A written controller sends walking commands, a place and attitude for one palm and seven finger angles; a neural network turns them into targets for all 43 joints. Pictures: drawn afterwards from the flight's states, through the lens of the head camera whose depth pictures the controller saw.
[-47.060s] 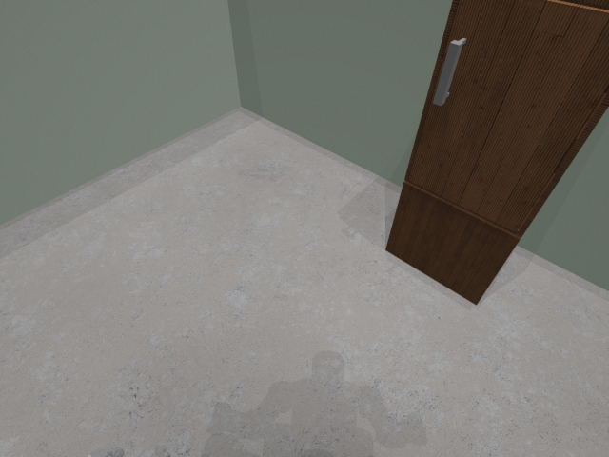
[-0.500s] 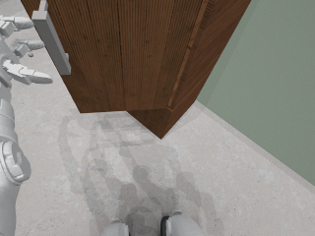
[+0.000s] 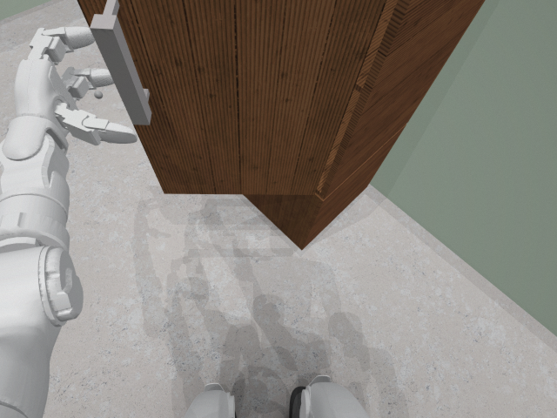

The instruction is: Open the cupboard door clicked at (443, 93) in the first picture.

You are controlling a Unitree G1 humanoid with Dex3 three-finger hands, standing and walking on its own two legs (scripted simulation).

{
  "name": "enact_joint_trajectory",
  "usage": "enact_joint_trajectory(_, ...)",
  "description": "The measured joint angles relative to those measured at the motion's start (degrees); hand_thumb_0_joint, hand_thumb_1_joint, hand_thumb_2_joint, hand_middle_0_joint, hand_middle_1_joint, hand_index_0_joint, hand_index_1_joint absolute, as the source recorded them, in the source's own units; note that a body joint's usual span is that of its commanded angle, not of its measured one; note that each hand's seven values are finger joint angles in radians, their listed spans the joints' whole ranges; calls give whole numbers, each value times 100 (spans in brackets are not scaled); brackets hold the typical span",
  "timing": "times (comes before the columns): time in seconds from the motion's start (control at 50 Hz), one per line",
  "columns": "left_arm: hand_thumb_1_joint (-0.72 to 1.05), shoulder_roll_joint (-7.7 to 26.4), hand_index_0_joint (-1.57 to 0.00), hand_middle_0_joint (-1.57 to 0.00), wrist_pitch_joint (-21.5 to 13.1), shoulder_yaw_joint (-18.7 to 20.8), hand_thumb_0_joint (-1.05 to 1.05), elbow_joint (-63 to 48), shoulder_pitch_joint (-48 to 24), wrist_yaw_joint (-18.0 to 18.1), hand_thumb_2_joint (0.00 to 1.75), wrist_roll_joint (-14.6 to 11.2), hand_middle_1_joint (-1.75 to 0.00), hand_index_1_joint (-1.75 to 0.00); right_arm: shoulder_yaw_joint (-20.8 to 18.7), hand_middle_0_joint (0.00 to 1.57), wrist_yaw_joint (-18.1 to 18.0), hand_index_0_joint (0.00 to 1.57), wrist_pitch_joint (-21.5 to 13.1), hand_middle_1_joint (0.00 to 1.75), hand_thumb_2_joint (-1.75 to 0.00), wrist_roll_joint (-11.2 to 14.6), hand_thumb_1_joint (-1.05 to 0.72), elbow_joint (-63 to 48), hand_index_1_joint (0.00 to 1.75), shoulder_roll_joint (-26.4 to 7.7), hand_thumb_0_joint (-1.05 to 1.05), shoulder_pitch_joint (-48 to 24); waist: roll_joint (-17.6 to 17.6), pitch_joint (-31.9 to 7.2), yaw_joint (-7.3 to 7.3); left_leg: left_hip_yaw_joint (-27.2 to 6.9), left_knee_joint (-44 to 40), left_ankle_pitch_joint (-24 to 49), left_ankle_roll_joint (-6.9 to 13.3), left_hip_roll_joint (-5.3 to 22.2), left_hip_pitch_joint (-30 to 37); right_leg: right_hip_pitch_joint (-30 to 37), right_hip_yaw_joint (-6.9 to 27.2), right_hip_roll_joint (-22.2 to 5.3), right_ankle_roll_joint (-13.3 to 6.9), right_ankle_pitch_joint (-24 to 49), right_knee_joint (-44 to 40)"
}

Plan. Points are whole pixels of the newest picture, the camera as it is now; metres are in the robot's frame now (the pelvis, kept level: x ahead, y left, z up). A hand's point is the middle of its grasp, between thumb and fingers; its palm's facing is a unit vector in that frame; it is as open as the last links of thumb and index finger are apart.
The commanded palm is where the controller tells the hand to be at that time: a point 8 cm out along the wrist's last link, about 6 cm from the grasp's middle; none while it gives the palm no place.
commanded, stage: slide the fingers in behind the handle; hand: left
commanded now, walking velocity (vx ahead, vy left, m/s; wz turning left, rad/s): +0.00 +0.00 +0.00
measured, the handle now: (128, 66) +0.57 +0.19 +0.10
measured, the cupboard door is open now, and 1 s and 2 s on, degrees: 47 45 45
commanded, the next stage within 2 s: move the hooked fingers beside the handle in 0.76 s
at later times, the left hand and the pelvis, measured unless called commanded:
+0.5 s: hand (107, 98) +0.51 +0.20 +0.10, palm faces +0.07 -1.00 -0.01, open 15.5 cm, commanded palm +0.51 +0.19 +0.10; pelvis +0.00 +0.00 +0.00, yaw +1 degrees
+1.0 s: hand (108, 93) +0.52 +0.20 +0.10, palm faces +0.05 -1.00 -0.01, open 15.5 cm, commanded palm +0.51 +0.20 +0.10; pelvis +0.00 +0.01 +0.00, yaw +1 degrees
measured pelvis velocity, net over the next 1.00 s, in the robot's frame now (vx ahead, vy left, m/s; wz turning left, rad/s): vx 0.00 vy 0.01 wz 0.02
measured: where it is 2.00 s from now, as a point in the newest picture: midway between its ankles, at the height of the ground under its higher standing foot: outside the picture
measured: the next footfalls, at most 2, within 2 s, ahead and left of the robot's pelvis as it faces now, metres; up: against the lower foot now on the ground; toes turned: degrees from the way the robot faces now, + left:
none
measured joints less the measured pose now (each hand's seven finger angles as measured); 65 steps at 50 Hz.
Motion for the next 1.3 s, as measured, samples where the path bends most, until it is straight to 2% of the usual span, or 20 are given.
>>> enact_joint_trajectory(0.2, -50, -179, 0, -30, -77, -251, -1, 71, -68, 221, 30, -89, -119, -115, -29, 20, 29, 20, -121, 30, -90, -6, -90, 121, 30, -33, 0, -12, -5, 25, 36, -78, -5, 36, -31, -34, 24, 42, -72, -30, -36, -19, 32)
enact_joint_trajectory(0.3, -50, -171, 0, -30, -76, -304, -1, 134, -174, 310, 30, -80, -120, -113, -27, 20, 39, 20, -200, 30, -90, -12, -90, 147, 30, -19, 0, -64, -32, 36, 13, -94, 13, 52, -36, -47, -23, -3, -87, -43, -45, -19, 65)
enact_joint_trajectory(0.46, -50, -279, 0, -30, -122, -434, -1, 133, -165, 388, 30, -159, -120, -108, -40, 20, 73, 20, -252, 30, -90, -19, -90, 204, 30, -6, 0, -64, -12, 29, 60, -95, 10, 51, -19, -70, -6, 22, -84, -64, -25, -20, 57)
enact_joint_trajectory(0.68, -50, -329, 0, -31, -159, -505, -1, 216, -334, 450, 30, -112, -120, -109, -31, 20, 82, 20, -301, 30, -90, -37, -90, 235, 30, 24, 0, -82, -8, 31, 49, -107, 75, 31, 18, -120, -97, -49, -90, -110, 15, -41, 106)
enact_joint_trajectory(0.94, -50, -396, 0, -30, -149, -519, -1, 132, -321, 489, 30, -92, -120, -108, -51, 20, 134, 20, -241, 30, -90, -56, -90, 241, 30, 56, 0, 18, 13, -2, 59, -96, 71, 6, 47, -135, -112, -53, -51, -110, 59, -43, 71)
enact_joint_trajectory(1.08, -50, -373, 0, -30, -118, -401, -1, -6, -115, 418, 30, -56, -120, -107, -58, 20, 137, 20, -205, 30, -90, -40, -90, 184, 30, 64, 0, 25, 27, -44, 31, -65, 22, -3, 46, -108, -33, 9, -3, -73, 58, -28, 15)
enact_joint_trajectory(1.14, -50, -401, -1, -30, -152, -359, -1, -66, 41, 263, 30, -18, -119, -107, -52, 20, 137, 20, -174, 30, -90, -25, -90, 161, 30, 49, 0, 25, 49, -61, 47, -38, -19, -7, 49, -95, 47, 76, 42, -50, 68, -22, -29)
enact_joint_trajectory(1.2, -50, -420, -7, -27, -197, -364, -1, -91, 141, 173, 30, 64, -119, -110, -34, 20, 117, 20, -149, 30, -90, 0, -90, 123, 30, 36, 0, -11, 59, -56, 35, -5, -50, -11, 56, -82, 123, 130, 78, -35, 70, -18, -46)
enact_joint_trajectory(1.3, -50, -381, -19, -24, -183, -30, -1, 7, 143, -50, 30, 82, -119, -115, 21, 20, 54, 20, -131, 30, -90, 38, -90, 12, 30, 24, 0, -115, 26, -43, -49, 79, -74, -9, 57, -45, 171, 119, 163, -1, 62, -3, -31)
